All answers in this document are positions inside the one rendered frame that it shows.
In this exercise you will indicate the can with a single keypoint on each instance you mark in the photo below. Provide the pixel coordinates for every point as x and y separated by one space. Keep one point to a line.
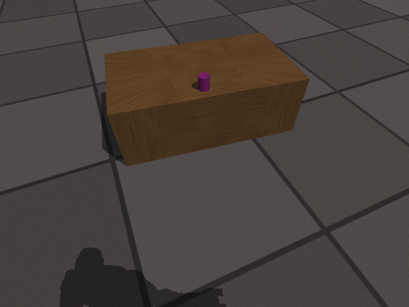
203 81

